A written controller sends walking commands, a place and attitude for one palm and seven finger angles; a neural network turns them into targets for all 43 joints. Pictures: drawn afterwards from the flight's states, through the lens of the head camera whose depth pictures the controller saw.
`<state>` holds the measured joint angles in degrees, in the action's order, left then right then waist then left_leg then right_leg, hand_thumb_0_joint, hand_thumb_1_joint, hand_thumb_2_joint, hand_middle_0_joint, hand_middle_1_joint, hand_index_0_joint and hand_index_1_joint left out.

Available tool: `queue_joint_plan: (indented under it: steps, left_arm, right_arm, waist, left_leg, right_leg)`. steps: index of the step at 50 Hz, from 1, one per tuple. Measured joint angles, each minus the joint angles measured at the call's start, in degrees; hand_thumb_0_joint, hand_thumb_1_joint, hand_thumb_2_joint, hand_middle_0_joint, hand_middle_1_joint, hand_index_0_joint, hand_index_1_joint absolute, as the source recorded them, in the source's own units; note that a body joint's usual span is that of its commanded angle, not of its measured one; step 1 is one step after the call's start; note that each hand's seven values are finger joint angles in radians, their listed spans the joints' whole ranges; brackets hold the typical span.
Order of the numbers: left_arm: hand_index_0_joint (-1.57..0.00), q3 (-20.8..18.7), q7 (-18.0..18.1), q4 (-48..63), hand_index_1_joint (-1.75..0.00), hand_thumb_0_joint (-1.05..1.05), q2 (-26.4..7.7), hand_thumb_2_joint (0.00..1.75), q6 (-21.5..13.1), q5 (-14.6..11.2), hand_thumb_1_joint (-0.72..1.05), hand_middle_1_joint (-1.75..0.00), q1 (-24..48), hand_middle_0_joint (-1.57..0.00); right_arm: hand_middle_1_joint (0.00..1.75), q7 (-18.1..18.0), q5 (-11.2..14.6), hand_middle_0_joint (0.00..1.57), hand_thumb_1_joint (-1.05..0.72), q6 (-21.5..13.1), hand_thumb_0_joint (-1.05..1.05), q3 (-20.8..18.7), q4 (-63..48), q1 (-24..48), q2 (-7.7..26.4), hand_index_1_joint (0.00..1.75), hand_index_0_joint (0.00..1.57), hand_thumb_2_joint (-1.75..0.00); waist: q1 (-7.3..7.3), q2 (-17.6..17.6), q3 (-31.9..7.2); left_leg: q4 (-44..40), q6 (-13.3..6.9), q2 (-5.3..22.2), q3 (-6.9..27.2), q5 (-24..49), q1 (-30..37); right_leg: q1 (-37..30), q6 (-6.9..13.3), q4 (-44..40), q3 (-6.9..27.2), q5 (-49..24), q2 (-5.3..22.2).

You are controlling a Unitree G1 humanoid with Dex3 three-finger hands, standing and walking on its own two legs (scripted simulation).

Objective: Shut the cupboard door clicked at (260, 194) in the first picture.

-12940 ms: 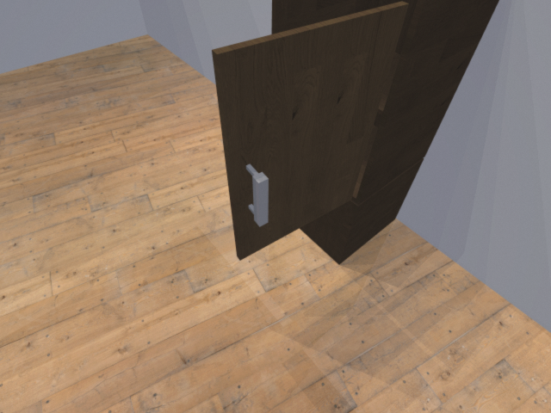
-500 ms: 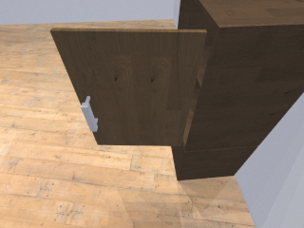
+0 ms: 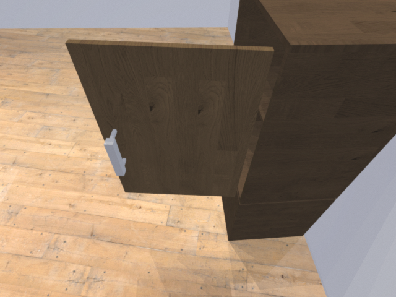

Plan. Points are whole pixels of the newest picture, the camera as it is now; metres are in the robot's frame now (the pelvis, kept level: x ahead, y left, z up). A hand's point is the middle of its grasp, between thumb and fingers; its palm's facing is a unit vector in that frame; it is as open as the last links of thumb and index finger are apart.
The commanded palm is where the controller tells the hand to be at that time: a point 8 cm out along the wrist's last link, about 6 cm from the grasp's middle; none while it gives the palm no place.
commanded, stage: shuffle to correct the standing spot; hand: left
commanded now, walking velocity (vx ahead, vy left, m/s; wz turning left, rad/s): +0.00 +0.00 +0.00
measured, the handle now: (117, 152) +0.50 +0.27 -0.07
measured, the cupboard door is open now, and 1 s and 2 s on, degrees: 84 84 84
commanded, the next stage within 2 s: come to a stop and stand still in 0.36 s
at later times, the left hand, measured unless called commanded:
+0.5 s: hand out of the picture +0.02 +0.22 -0.19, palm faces +0.04 -0.98 -0.21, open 7.4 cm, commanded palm none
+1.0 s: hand out of the picture +0.11 +0.20 -0.18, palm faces -0.01 -0.98 -0.22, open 7.3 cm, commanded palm none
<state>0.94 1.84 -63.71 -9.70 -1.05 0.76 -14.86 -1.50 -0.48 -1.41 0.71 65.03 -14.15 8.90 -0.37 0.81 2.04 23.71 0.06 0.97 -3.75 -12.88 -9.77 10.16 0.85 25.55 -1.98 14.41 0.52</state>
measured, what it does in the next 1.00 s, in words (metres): stands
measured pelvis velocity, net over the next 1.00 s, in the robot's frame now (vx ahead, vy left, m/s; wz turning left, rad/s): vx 0.03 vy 0.03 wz -0.01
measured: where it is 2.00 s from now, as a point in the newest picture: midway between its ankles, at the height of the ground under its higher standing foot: outside the picture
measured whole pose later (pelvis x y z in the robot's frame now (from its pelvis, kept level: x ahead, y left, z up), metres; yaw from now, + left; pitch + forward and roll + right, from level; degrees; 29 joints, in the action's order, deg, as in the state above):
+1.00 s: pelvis +0.03 +0.03 -0.01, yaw +0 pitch -1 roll +0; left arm 0.4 3.2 -58.3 -9.1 -0.8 0.6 -10.9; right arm -1.8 -0.5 -0.6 -1.0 58.6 -13.4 9.8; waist 1.2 0.0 2.2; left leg 28.9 -2.5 -1.2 -5.0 -19.1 -9.4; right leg 15.1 1.7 31.1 -3.3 15.3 0.3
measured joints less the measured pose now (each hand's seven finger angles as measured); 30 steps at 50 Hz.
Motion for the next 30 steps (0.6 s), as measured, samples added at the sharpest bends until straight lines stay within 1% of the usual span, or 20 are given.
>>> queue_joint_plan:
  steps: [8,13,17,20,21,23,25,27,28,29,30]
  left_arm:
    - [-0.2,-0.2,-0.1,0.2,-0.3,0.0,-0.7,0.9,-0.1,0.0,0.91,-0.3,0.3,-0.2]
    - [-0.2,-0.7,-0.3,0.9,-0.3,0.0,-0.6,0.9,0.2,0.3,0.9,-0.3,-0.3,-0.2]
    - [-0.2,-1.5,-0.4,1.8,-0.3,0.0,-0.3,0.9,0.5,0.4,0.9,-0.3,-1.6,-0.2]
    - [-0.2,-2.2,-0.3,2.1,-0.3,0.0,-0.6,0.9,0.9,0.5,0.9,-0.3,-2.8,-0.2]
    - [-0.2,-2.4,-0.3,2.1,-0.3,0.0,-0.8,0.9,1.2,0.5,0.9,-0.3,-3.1,-0.2]
    - [-0.2,-2.7,-0.3,2.0,-0.3,0.0,-1.1,0.9,1.8,0.7,0.9,-0.3,-3.4,-0.2]
    - [-0.2,-2.7,-0.1,2.1,-0.3,0.0,-1.1,0.9,2.5,0.8,0.9,-0.3,-3.0,-0.2]
    - [-0.2,-2.7,0.0,2.3,-0.3,0.0,-1.1,0.9,2.7,0.6,0.9,-0.3,-1.9,-0.2]
    - [-0.2,-2.7,0.1,2.5,-0.3,0.0,-1.0,0.9,2.6,0.5,0.9,-0.3,-1.1,-0.2]
    - [-0.2,-2.7,0.1,2.9,-0.3,0.0,-0.9,0.9,2.4,0.3,0.9,-0.3,-0.3,-0.19]
    - [-0.2,-2.7,0.0,3.2,-0.3,0.0,-0.9,0.9,2.1,0.2,0.9,-0.3,0.4,-0.19]
  right_arm:
    - [0.3,0.1,-0.1,0.2,-0.91,0.0,0.01,0.0,0.0,0.8,0.4,0.3,0.2,-0.9]
    - [0.3,0.5,-0.3,0.2,-0.91,0.6,0.01,-0.2,-0.7,-0.2,0.7,0.3,0.2,-0.9]
    - [0.3,0.7,-0.5,0.2,-0.91,1.4,0.01,-0.6,-1.4,-1.6,1.0,0.3,0.2,-0.9]
    - [0.3,0.8,-0.6,0.2,-0.91,1.4,0.01,-0.8,-1.8,-2.5,0.8,0.3,0.2,-0.9]
    - [0.3,0.8,-0.6,0.2,-0.91,1.2,0.01,-0.8,-2.1,-2.8,0.7,0.3,0.2,-0.9]
    - [0.3,0.6,-0.7,0.2,-0.91,0.6,0.01,-0.8,-2.8,-3.4,0.5,0.3,0.2,-0.9]
    - [0.3,0.2,-0.8,0.2,-0.91,0.1,0.01,-0.7,-3.5,-4.0,0.3,0.3,0.2,-0.9]
    - [0.3,-0.2,-1.0,0.2,-0.91,-0.1,0.01,-0.5,-3.9,-4.5,0.0,0.3,0.2,-0.9]
    - [0.3,-0.4,-1.0,0.2,-0.91,-0.1,0.01,-0.4,-3.8,-4.7,-0.2,0.3,0.2,-0.9]
    - [0.3,-0.6,-1.0,0.2,-0.91,-0.1,0.01,-0.3,-3.6,-4.8,-0.5,0.3,0.2,-0.9]
    - [0.3,-0.7,-0.8,0.2,-0.91,-0.1,0.01,-0.1,-3.3,-4.9,-0.7,0.3,0.2,-0.9]
  waist:
    - [-0.08,0.2,0.1]
    - [-0.36,-0.1,-0.3]
    - [-0.67,-0.4,-0.7]
    - [-1.01,0.7,-0.6]
    - [-1.08,1.2,-0.5]
    - [-1.06,1.9,-0.2]
    - [-0.92,1.7,0.4]
    - [-0.33,1.1,1.2]
    - [-0.07,0.9,1.6]
    - [0.1,0.7,2.1]
    - [0.17,0.5,2.5]
  left_leg:
    - [-0.3,0.1,0.1,0.0,-0.3,0.5]
    - [2.1,-0.1,0.0,0.2,-2.0,-0.2]
    - [5.5,-0.6,-0.2,0.6,-4.5,-1.5]
    - [6.4,-1.4,-1.2,0.0,-5.8,-1.2]
    - [6.4,-1.6,-1.6,-0.3,-6.2,-1.0]
    - [6.7,-2.4,-2.5,-1.0,-6.9,-0.7]
    - [6.6,-3.2,-2.8,-1.7,-7.4,-0.2]
    - [5.7,-3.5,-3.1,-1.8,-7.2,0.5]
    - [5.1,-3.5,-3.3,-1.7,-7.0,1.0]
    - [4.6,-3.5,-3.5,-1.5,-6.8,1.4]
    - [4.3,-3.4,-3.8,-1.3,-6.7,1.8]
  right_leg:
    - [-0.6,0.0,-0.4,0.0,0.2,-0.1]
    - [-0.3,0.0,1.2,-0.2,1.7,0.1]
    - [-0.1,-0.4,2.9,-0.5,3.4,0.4]
    - [0.3,-1.1,4.7,0.0,5.0,1.4]
    - [0.5,-1.3,5.5,0.4,5.6,1.9]
    - [1.8,-0.2,9.1,0.6,7.9,2.7]
    - [4.5,0.6,16.0,0.0,13.9,2.7]
    - [6.7,1.0,20.1,-0.9,16.2,2.4]
    - [7.1,1.0,19.7,-1.3,15.4,2.3]
    - [6.9,0.9,17.5,-1.7,13.2,2.1]
    - [6.2,0.8,13.7,-1.8,9.3,2.0]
